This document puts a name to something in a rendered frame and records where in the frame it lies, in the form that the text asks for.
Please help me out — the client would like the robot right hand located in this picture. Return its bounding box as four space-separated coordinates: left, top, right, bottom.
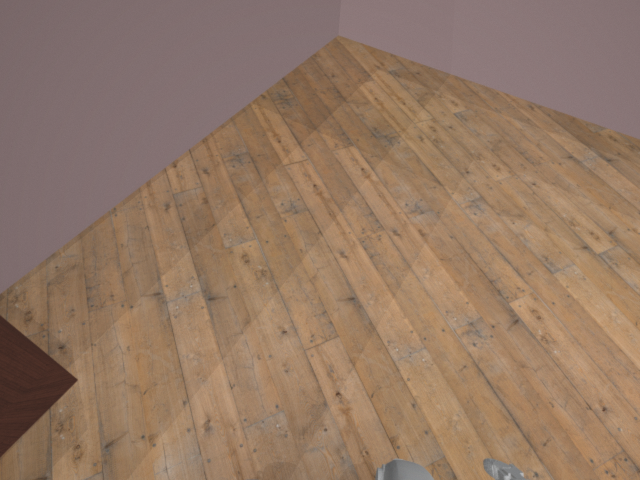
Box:
483 458 527 480

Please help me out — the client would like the cabinet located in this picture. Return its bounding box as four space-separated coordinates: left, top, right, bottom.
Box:
0 316 78 457

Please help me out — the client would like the robot right thigh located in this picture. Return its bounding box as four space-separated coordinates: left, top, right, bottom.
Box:
375 460 434 480

